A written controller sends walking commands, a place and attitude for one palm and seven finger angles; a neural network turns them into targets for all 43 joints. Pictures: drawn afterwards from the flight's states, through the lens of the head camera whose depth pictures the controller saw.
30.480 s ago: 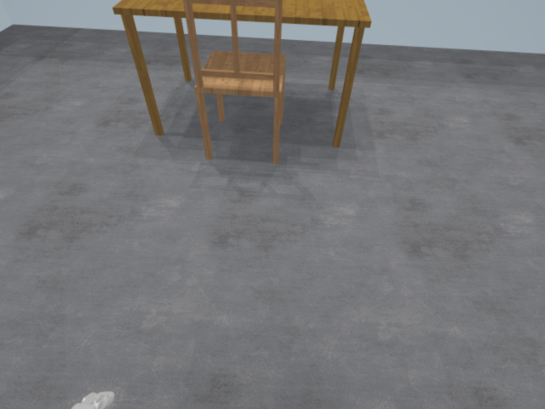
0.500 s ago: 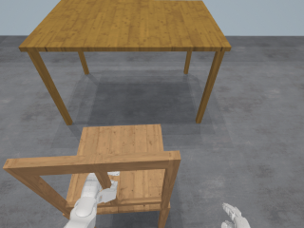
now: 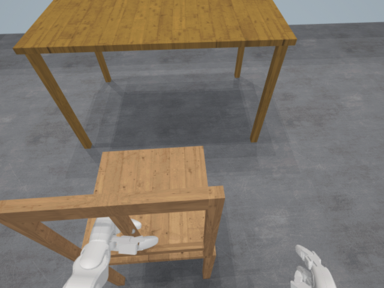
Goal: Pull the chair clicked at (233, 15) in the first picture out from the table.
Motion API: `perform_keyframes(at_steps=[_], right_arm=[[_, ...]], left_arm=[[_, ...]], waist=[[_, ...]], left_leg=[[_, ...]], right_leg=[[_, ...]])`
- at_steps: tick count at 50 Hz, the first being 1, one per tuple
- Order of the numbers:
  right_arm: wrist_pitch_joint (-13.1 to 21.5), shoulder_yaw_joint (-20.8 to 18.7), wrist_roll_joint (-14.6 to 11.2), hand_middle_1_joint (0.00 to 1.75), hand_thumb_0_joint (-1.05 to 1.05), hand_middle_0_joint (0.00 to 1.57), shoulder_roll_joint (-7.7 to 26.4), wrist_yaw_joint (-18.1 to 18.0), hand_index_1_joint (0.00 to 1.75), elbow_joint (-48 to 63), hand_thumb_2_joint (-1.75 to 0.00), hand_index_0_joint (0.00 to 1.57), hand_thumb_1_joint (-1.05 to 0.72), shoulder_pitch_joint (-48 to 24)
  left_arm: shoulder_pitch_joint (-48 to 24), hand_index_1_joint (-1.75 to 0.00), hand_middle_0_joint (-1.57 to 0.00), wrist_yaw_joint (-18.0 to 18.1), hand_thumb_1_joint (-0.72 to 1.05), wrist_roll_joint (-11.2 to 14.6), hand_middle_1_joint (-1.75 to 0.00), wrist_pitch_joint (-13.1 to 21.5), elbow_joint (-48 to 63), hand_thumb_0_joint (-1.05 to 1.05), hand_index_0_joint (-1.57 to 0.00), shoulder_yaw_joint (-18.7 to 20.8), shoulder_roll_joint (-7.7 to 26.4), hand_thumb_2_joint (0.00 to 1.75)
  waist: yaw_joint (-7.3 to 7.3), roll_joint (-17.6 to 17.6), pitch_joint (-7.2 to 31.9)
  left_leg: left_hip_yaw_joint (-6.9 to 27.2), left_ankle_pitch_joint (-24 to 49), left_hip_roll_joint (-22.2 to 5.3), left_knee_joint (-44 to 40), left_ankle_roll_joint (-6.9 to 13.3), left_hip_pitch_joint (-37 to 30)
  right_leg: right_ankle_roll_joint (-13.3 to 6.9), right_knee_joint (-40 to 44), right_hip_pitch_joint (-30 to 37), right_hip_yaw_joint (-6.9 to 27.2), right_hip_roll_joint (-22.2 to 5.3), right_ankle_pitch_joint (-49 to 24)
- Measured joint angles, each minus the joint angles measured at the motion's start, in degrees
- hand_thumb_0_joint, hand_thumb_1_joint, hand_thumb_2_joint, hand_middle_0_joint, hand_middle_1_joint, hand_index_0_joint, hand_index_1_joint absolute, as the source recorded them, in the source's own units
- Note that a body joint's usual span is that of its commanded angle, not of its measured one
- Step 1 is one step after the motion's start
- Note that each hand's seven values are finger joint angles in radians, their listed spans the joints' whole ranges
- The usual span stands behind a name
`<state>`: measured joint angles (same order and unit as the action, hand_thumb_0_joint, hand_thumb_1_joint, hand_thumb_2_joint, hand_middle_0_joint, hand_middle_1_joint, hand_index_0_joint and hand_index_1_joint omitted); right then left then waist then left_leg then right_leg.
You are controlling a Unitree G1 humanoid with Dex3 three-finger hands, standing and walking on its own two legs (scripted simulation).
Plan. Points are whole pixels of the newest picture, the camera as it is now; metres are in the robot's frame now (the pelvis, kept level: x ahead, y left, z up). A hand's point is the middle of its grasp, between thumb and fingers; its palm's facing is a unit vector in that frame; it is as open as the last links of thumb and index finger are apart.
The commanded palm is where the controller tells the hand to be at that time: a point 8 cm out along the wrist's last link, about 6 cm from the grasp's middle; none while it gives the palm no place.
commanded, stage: open the thumb and straighten the fingers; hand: left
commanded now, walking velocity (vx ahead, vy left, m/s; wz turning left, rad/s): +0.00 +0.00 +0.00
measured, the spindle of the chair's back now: (131, 233) +0.26 +0.15 -0.08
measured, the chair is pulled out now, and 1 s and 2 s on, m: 0.60 0.60 0.60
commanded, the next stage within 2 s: draw the fingers out of the gap in 0.42 s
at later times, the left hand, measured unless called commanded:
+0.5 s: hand (129, 239) +0.23 +0.15 -0.05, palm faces +0.01 -0.99 -0.16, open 17.3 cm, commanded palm +0.21 +0.20 -0.03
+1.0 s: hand (122, 279) +0.16 +0.15 -0.05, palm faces +0.03 -0.99 -0.16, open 17.5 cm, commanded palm +0.13 +0.20 -0.03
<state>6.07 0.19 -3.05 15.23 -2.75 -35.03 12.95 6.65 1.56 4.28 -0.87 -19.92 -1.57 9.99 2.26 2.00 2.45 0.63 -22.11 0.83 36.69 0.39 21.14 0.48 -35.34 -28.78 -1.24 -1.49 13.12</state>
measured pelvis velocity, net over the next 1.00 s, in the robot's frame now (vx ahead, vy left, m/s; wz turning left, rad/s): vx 0.01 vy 0.00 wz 0.05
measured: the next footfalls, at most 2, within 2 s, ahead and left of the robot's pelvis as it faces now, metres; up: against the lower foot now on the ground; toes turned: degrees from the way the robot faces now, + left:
none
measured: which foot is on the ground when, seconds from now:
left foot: down 0.00-1.00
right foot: down 0.00-1.00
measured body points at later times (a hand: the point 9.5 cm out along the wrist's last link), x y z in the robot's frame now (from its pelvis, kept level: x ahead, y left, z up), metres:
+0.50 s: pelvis +0.02 -0.01 -0.02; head +0.06 -0.02 +0.43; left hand +0.23 +0.20 -0.04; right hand +0.19 -0.25 -0.11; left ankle -0.04 +0.11 -0.72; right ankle +0.05 -0.13 -0.72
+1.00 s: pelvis +0.01 +0.00 -0.04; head +0.04 +0.00 +0.41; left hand +0.15 +0.20 -0.04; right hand +0.21 -0.22 -0.10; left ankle -0.04 +0.11 -0.72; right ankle +0.05 -0.13 -0.72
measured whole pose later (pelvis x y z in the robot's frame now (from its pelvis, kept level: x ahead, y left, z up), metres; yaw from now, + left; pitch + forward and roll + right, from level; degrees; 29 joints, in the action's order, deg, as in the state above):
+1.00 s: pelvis +0.01 +0.00 -0.04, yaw +3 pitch +11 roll -2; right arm 10.1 1.3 -2.5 12.9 -5.9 -28.1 14.2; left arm 35.4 1.3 1.9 -9.5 12.4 -5.8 10.9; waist 0.9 3.3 8.8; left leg 4.0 -31.3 1.5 54.3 0.5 33.7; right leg 0.7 -51.1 -39.5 -4.5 -2.7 22.2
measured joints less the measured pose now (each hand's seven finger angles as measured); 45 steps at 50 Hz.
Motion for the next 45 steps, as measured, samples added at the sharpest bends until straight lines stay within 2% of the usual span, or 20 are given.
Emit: perform_keyframes(at_steps=[4, 8, 17, 22, 29, 36, 45], right_arm=[[1.0, 0.4, 0.1, 0.29, 0.02, 0.2, -0.1, -0.5, 0.3, 1.0, -0.9, 0.2, -0.91, -0.2], [2.0, 0.7, 0.2, 0.3, 0.02, 0.2, -0.2, -0.8, 0.3, 1.9, -0.9, 0.2, -0.91, -0.1], [2.7, 1.3, 0.6, 0.3, 0.02, 0.2, -0.6, -1.4, 0.3, 3.8, -0.9, 0.21, -0.91, 0.7], [3.0, 1.3, 0.6, 0.3, 0.02, 0.2, -0.2, -1.7, 0.3, 4.2, -0.9, 0.21, -0.91, 1.1], [3.2, 1.0, 0.6, 0.3, 0.02, 0.2, 0.0, -2.4, 0.3, 4.4, -0.9, 0.21, -0.91, 1.3], [2.8, 0.4, 0.4, 0.3, 0.02, 0.2, -1.1, -2.4, 0.3, 5.4, -0.9, 0.21, -0.91, 2.0], [3.8, 0.8, 0.6, 0.3, 0.02, 0.2, -1.9, -3.1, 0.3, 6.3, -0.9, 0.21, -0.91, 1.6]], left_arm=[[0.7, -1.23, -0.4, -0.7, -0.29, 0.6, -1.21, -2.3, 2.3, 0.0, -0.42, 0.8, 0.0, 0.33], [1.9, -1.01, -0.33, -1.4, -0.42, 0.3, -1.0, -4.1, 4.7, 0.0, -0.34, 0.3, 0.1, 0.26], [6.4, -0.41, -0.13, -1.6, -0.52, -0.3, -0.4, -6.8, 11.8, -0.01, -0.14, 0.4, 0.3, 0.21], [8.9, -0.18, -0.06, -1.7, -0.53, -0.4, -0.17, -8.3, 15.0, -0.01, -0.06, 0.0, 0.9, 0.21], [11.3, -0.05, -0.02, -1.9, -0.53, -0.3, -0.04, -9.3, 17.8, -0.01, -0.02, -0.5, 0.9, 0.2], [19.5, -0.01, -0.01, -0.9, -0.53, -1.1, -0.01, -9.7, 24.4, -0.01, -0.01, -0.6, 1.1, 0.2], [26.9, -0.01, 0.0, -0.4, -0.54, -1.9, 0.0, -9.1, 29.7, -0.01, 0.0, -3.6, 1.0, 0.2]], waist=[[-0.37, 0.6, 1.2], [-0.65, 1.2, 2.2], [-1.03, 1.4, 3.7], [-0.87, 1.6, 4.1], [-0.53, 1.2, 4.4], [-0.23, 1.1, 5.6], [-1.1, 1.2, 6.0]], left_leg=[[0.4, -1.3, 0.0, 2.6, -0.1, 2.4], [1.1, -2.8, 0.1, 5.2, -0.2, 4.5], [1.9, -5.3, 0.0, 8.9, -0.5, 6.9], [2.6, -6.3, -0.1, 10.6, -0.6, 7.9], [2.8, -7.1, 0.0, 12.2, -0.5, 9.2], [2.7, -7.8, 0.0, 13.1, -0.3, 9.6], [3.3, -8.8, 0.5, 16.1, 0.1, 11.6]], right_leg=[[-0.1, -2.7, -2.4, -0.4, -0.1, 1.5], [-0.2, -5.2, -4.3, -1.0, -0.3, 3.1], [-0.5, -9.3, -6.6, -1.8, -0.4, 6.0], [-0.5, -10.4, -7.2, -2.5, -0.4, 6.9], [-0.5, -11.8, -8.3, -2.7, -0.5, 7.6], [-0.3, -12.4, -8.6, -2.7, -0.5, 8.0], [0.1, -14.6, -9.9, -3.2, -1.0, 8.8]])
